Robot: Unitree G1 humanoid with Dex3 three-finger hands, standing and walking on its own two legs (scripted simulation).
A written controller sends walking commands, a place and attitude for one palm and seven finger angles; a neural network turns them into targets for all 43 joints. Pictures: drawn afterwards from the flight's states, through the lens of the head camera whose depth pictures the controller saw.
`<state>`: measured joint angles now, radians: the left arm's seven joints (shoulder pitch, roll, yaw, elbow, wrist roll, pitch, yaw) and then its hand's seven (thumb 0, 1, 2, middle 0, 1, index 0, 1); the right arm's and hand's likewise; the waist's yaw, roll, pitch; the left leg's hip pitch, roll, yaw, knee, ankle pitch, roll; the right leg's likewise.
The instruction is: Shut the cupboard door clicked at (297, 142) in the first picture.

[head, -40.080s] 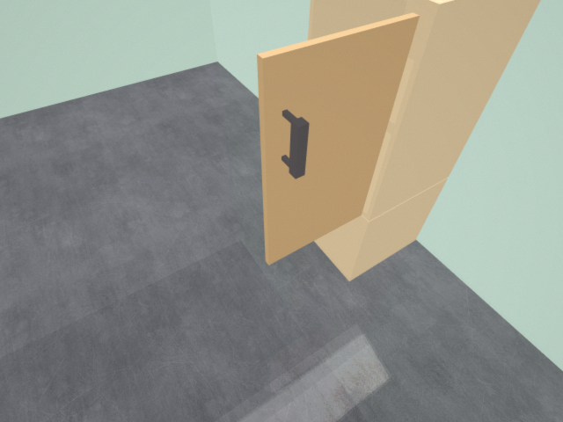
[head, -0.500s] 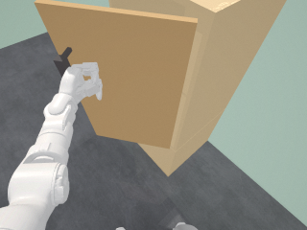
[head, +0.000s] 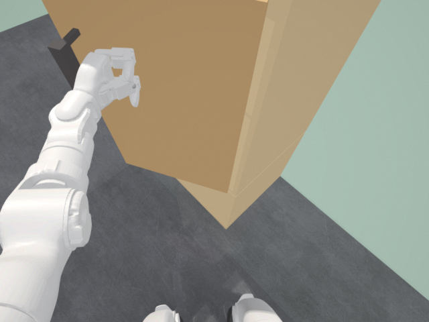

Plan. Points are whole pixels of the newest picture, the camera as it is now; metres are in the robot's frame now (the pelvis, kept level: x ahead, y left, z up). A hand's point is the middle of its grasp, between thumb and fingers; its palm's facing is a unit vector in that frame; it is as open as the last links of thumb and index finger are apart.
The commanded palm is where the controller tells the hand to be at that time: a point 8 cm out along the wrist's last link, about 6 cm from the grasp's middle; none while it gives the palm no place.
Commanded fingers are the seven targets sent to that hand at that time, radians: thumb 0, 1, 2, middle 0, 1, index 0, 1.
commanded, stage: push the door shut along its arc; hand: left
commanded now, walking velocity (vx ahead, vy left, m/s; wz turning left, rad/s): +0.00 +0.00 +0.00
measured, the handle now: (80, 66) +0.57 +0.19 +0.12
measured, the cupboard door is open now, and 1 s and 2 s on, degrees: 29 11 11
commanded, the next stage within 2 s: pull the fist back off the door in 0.36 s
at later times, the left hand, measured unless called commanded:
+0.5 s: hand (152, 64) +0.55 +0.06 +0.13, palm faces -0.39 -0.92 +0.02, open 3.5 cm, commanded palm +0.56 +0.09 +0.12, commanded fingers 0.00 0.90 0.90 -1.30 -1.50 -1.30 -1.50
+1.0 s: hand (150, 76) +0.52 +0.06 +0.13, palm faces +0.06 -1.00 -0.01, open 3.1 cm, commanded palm +0.48 +0.10 +0.12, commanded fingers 0.00 0.90 0.90 -1.30 -1.50 -1.30 -1.50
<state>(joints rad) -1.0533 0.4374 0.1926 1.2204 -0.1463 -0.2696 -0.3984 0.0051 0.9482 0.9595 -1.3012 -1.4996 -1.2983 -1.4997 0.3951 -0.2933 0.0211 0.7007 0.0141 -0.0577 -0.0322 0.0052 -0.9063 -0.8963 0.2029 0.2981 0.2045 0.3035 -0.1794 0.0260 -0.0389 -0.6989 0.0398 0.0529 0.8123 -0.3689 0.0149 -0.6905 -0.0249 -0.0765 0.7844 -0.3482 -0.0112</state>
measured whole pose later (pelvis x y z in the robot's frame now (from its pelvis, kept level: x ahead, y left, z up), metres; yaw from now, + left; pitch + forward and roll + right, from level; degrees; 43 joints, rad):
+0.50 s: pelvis +0.00 +0.00 -0.01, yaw +0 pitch +20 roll -1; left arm -1.29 0.48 0.20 1.33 -0.12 -0.20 -0.40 0.02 1.01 0.98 -1.30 -1.50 -1.31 -1.50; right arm 0.40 -0.29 0.02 0.73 -0.01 -0.08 -0.04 0.00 -0.91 -0.90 0.20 0.30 0.21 0.30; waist -0.23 0.03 -0.04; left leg -0.85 0.05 0.04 0.89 -0.40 0.01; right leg -0.83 -0.02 -0.09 0.85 -0.37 -0.01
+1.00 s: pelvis +0.03 -0.01 +0.01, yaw -2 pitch +14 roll +0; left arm -0.88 0.20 0.26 1.06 -0.04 -0.32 0.12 0.02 0.90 0.90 -1.30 -1.50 -1.30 -1.50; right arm 0.44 -0.24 -0.02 0.67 -0.02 0.01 0.07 0.00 -0.91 -0.90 0.20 0.30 0.20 0.30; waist -0.13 0.05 -0.11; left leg -0.60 0.06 0.08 0.74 -0.39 0.00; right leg -0.61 0.01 -0.05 0.73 -0.36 -0.02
